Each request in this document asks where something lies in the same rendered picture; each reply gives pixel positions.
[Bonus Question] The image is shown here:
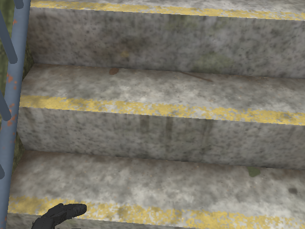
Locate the left robot hand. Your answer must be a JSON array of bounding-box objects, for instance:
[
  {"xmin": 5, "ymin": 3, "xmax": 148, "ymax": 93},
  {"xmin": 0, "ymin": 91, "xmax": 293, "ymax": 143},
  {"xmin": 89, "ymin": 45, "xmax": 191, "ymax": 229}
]
[{"xmin": 31, "ymin": 203, "xmax": 87, "ymax": 229}]

